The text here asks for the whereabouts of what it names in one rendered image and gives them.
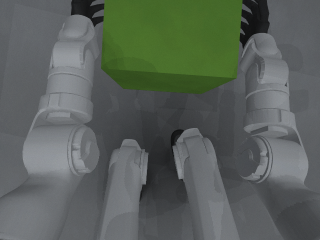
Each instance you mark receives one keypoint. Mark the carton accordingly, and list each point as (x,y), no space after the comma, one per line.
(180,46)

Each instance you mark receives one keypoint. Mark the left robot shin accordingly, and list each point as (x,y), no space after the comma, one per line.
(115,154)

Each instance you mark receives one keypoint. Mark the robot right forearm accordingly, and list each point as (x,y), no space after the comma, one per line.
(267,90)

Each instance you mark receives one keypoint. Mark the robot right upper arm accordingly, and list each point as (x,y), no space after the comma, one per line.
(276,170)

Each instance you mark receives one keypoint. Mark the robot shin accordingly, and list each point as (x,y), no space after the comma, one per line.
(115,154)
(194,132)

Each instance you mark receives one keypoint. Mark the robot left forearm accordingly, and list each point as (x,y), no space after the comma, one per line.
(70,77)

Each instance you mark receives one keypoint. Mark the robot left upper arm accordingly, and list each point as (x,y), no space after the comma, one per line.
(56,158)

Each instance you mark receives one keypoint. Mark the robot right hand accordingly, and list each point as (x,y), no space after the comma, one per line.
(257,20)

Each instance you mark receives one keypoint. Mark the right robot shin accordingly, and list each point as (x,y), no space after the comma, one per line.
(194,132)

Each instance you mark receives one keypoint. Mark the robot left hand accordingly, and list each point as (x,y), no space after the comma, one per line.
(82,7)

